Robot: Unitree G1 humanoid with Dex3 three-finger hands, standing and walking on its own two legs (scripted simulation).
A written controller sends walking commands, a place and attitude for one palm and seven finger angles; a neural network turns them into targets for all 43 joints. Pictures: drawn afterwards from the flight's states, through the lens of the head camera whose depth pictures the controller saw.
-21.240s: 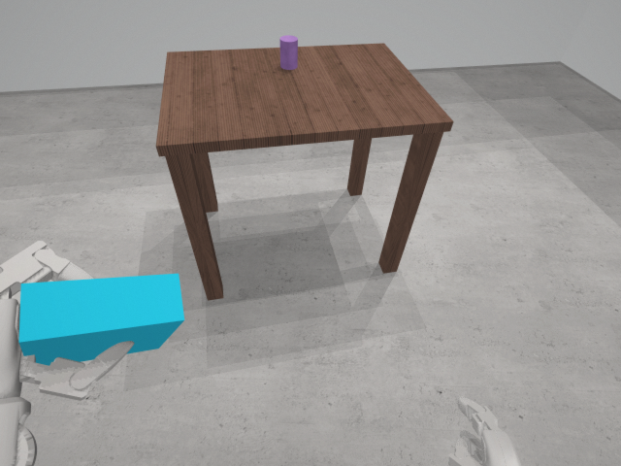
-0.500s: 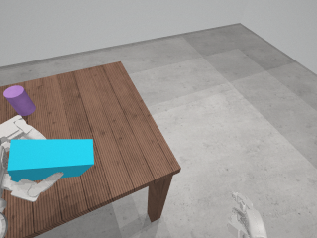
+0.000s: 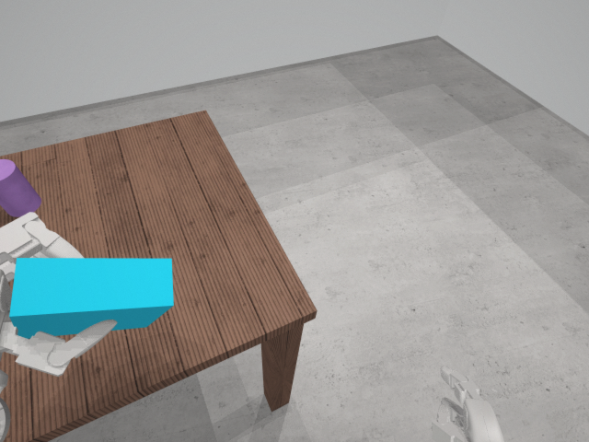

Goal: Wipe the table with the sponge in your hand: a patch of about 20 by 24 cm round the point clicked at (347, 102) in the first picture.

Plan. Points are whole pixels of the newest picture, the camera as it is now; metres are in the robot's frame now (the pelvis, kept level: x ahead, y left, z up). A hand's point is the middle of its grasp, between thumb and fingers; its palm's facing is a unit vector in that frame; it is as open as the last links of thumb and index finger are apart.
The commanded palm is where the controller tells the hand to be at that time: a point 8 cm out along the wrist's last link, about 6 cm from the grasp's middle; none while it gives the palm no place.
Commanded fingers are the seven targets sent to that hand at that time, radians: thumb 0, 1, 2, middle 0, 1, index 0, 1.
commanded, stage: shuffle to correct the standing spot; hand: left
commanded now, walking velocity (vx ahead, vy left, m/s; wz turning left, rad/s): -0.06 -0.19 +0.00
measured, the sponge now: (116, 298) +0.23 +0.20 +0.13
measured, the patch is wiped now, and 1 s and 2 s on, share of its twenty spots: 0.00 0.00 0.00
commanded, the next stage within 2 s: come to a stop and stand still in 1.14 s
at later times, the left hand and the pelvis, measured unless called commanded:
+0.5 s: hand (40, 305) +0.21 +0.25 +0.16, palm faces +0.32 -0.86 -0.40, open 9.2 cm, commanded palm +0.15 +0.29 +0.18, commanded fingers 0.00 0.10 1.30 -1.20 -1.60 -1.20 -1.60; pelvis -0.01 +0.01 +0.00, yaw +1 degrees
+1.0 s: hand (55, 301) +0.21 +0.24 +0.16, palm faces +0.31 -0.86 -0.41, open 9.2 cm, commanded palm +0.15 +0.28 +0.18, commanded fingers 0.00 0.10 1.30 -1.20 -1.60 -1.20 -1.60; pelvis -0.01 +0.00 +0.00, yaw +1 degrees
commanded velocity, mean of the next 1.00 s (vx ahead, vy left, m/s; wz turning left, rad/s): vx -0.05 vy -0.19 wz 0.00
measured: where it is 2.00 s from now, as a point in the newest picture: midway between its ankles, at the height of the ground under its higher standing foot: outside the picture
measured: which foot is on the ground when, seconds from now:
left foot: down 0.00-1.00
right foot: down 0.00-1.00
